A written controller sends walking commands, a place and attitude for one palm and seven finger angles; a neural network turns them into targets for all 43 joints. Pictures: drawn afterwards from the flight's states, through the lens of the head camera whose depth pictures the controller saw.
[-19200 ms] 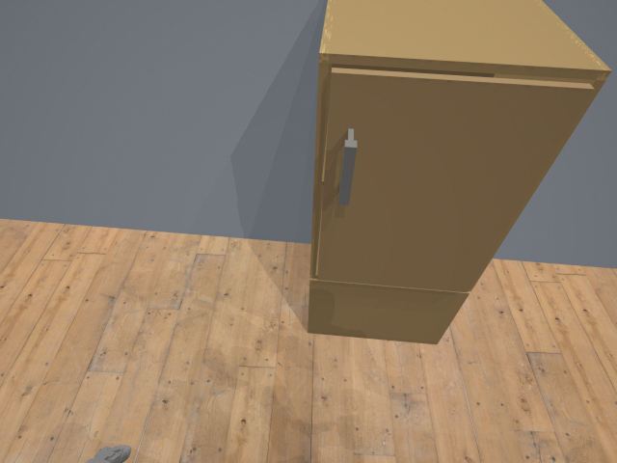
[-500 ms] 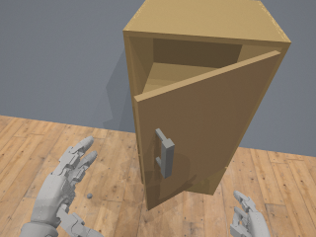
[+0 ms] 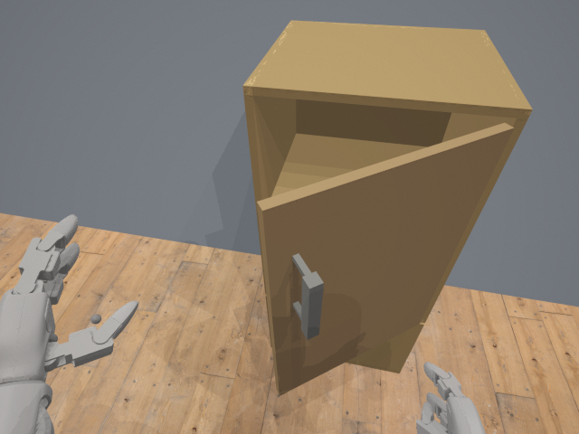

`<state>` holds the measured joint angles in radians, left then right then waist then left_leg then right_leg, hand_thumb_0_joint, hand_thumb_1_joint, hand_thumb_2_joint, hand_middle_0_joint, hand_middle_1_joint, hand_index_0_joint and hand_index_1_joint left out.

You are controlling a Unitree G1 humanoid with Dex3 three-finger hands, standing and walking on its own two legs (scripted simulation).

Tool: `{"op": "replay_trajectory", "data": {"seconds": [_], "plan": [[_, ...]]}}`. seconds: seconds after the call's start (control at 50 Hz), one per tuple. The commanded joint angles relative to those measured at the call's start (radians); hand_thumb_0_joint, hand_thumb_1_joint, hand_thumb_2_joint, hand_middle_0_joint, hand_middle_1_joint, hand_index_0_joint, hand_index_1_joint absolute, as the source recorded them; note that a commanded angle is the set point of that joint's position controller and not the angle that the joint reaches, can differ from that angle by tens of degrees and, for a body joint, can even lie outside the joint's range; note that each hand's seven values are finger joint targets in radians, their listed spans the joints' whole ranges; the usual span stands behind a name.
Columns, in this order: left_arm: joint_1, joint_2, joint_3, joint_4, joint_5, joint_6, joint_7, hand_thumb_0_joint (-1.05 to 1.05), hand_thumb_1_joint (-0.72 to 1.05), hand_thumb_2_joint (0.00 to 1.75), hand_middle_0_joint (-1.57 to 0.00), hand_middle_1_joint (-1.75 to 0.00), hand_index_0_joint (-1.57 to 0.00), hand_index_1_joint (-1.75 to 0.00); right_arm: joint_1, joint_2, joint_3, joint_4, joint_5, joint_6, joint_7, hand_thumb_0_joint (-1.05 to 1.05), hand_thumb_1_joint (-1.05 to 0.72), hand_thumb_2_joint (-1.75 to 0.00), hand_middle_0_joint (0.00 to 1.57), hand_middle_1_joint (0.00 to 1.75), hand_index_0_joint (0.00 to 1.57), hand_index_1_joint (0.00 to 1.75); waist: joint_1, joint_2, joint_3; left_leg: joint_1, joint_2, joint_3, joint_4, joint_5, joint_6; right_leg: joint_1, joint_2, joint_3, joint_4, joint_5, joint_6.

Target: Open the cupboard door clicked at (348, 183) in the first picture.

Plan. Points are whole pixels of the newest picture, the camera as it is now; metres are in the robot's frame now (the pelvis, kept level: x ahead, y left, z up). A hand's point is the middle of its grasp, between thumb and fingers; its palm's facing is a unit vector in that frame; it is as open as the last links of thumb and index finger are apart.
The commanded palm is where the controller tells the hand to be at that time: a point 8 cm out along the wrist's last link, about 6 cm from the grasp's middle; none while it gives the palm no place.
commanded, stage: draw the hand back to the body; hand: left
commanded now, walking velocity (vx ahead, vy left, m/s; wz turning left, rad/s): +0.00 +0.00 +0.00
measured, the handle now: (304, 297) +0.31 +0.02 +0.03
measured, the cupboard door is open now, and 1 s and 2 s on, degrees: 38 38 38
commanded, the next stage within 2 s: step back with the hand held close in 0.56 s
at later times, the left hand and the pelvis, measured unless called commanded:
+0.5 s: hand (84, 308) +0.19 +0.24 +0.17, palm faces +0.45 -0.81 -0.38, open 7.5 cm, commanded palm +0.14 +0.28 +0.18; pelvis +0.00 -0.02 +0.01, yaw -1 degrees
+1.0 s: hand (73, 320) +0.18 +0.25 +0.16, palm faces +0.35 -0.80 -0.48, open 7.5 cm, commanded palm +0.12 +0.30 +0.19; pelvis -0.03 +0.00 +0.01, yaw -1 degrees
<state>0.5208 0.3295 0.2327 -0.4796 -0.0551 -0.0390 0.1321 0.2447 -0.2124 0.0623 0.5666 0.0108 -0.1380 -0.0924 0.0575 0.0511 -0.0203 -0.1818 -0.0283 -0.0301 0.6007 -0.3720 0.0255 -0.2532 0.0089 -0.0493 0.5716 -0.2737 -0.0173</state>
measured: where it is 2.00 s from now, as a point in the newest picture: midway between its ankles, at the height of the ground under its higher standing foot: outside the picture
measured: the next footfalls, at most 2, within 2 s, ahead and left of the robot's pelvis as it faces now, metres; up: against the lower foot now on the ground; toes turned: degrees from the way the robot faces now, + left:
right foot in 1.72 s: -0.23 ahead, -0.11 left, +0.00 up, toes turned +1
left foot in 1.98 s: -0.14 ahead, +0.06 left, +0.00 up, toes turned -2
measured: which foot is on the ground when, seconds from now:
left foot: down 0.00-1.00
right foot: down 0.00-1.00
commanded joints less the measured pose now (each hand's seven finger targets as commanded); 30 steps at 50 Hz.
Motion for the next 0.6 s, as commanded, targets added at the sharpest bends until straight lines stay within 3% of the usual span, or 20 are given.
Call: {"op": "replay_trajectory", "data": {"seconds": [0.0,0.04,0.1,0.16,0.2,0.26,0.28,0.34,0.38,0.48,0.58], "plan": [[-0.086,0.17,0.153,-0.194,-0.001,-0.077,0.011,0.0,0.62,0.78,-0.19,-0.3,-0.19,-0.3,-0.149,-0.108,-0.051,-0.146,0.002,-0.067,-0.008,0.0,-0.9,-0.9,0.2,0.3,0.2,0.3,0.01,0.015,-0.034,-0.09,0.041,-0.022,-0.177,0.254,-0.022,0.153,-0.019,0.02,-0.105,0.14,-0.018],[-0.09,0.178,0.178,-0.184,-0.005,-0.083,0.009,0.0,0.69,0.81,-0.19,-0.3,-0.19,-0.3,-0.153,-0.106,-0.054,-0.135,0.002,-0.064,-0.005,0.0,-0.9,-0.9,0.2,0.3,0.2,0.3,0.011,0.01,-0.035,-0.071,0.04,-0.011,-0.183,0.275,-0.02,0.165,-0.019,0.024,-0.121,0.164,-0.016],[-0.135,0.202,0.211,-0.185,-0.008,-0.09,0.011,0.0,0.8,0.86,-0.2,-0.3,-0.2,-0.3,-0.164,-0.105,-0.054,-0.121,0.002,-0.064,-0.004,0.0,-0.9,-0.9,0.2,0.3,0.2,0.3,0.011,0.067,-0.02,-0.048,0.038,-0.004,-0.198,0.27,-0.02,0.171,-0.022,0.031,-0.146,0.165,-0.017],[-0.15,0.22,0.247,-0.171,-0.013,-0.099,0.015,0.0,0.9,0.9,-0.2,-0.3,-0.2,-0.3,-0.168,-0.105,-0.062,-0.112,0.003,-0.064,-0.003,0.0,-0.9,-0.9,0.2,0.3,0.2,0.3,0.011,0.018,-0.023,-0.031,0.038,0.0,-0.207,0.26,-0.013,0.179,-0.018,0.035,-0.166,0.156,-0.013],[-0.123,0.176,0.21,-0.122,-0.016,-0.097,0.008,0.0,0.9,0.9,-0.2,-0.3,-0.2,-0.3,-0.169,-0.106,-0.063,-0.103,0.002,-0.062,-0.002,0.0,-0.9,-0.9,0.2,0.3,0.2,0.3,0.006,0.008,-0.004,-0.02,0.038,0.005,-0.21,0.266,-0.009,0.174,-0.023,0.035,-0.176,0.163,-0.009],[-0.113,0.155,0.186,-0.101,-0.016,-0.097,0.0,0.0,0.9,0.9,-0.2,-0.3,-0.2,-0.3,-0.172,-0.114,-0.071,-0.097,0.004,-0.056,0.005,0.0,-0.9,-0.9,0.2,0.3,0.2,0.3,0.002,-0.03,0.008,-0.012,0.037,0.012,-0.21,0.274,0.0,0.172,-0.021,0.038,-0.191,0.169,-0.003],[-0.115,0.166,0.192,-0.109,-0.014,-0.099,0.0,0.0,0.9,0.9,-0.2,-0.3,-0.2,-0.3,-0.178,-0.118,-0.075,-0.094,0.003,-0.057,0.005,0.0,-0.9,-0.9,0.2,0.3,0.2,0.3,0.007,-0.002,-0.013,0.003,0.038,0.015,-0.211,0.293,0.0,0.184,-0.025,0.038,-0.191,0.191,-0.005],[-0.129,0.181,0.201,-0.144,-0.011,-0.106,0.003,0.0,0.9,0.9,-0.2,-0.3,-0.2,-0.3,-0.181,-0.113,-0.075,-0.093,0.0,-0.057,0.007,0.0,-0.9,-0.9,0.2,0.3,0.2,0.3,0.01,0.002,-0.056,0.018,0.033,0.018,-0.214,0.308,0.001,0.21,-0.026,0.044,-0.191,0.208,-0.003],[-0.146,0.212,0.223,-0.156,-0.005,-0.109,0.007,0.0,0.9,0.9,-0.2,-0.3,-0.2,-0.3,-0.188,-0.114,-0.074,-0.089,-0.001,-0.059,0.003,0.0,-0.9,-0.9,0.2,0.3,0.2,0.3,0.014,0.033,-0.044,0.023,0.032,0.017,-0.217,0.305,-0.001,0.208,-0.026,0.046,-0.2,0.205,-0.007],[-0.15,0.218,0.234,-0.153,-0.005,-0.113,0.012,0.0,0.9,0.9,-0.2,-0.3,-0.2,-0.3,-0.194,-0.104,-0.072,-0.084,-0.001,-0.065,0.0,0.0,-0.9,-0.9,0.2,0.3,0.2,0.3,0.015,0.027,-0.024,0.029,0.03,0.018,-0.225,0.283,-0.001,0.2,-0.024,0.051,-0.223,0.179,-0.007],[-0.141,0.187,0.213,-0.091,-0.008,-0.111,0.004,0.0,0.9,0.9,-0.2,-0.3,-0.2,-0.3,-0.196,-0.105,-0.073,-0.079,0.002,-0.06,0.003,0.0,-0.9,-0.9,0.2,0.3,0.2,0.3,0.012,0.014,0.025,0.021,0.031,0.02,-0.235,0.251,0.001,0.181,-0.023,0.052,-0.243,0.131,-0.004]]}}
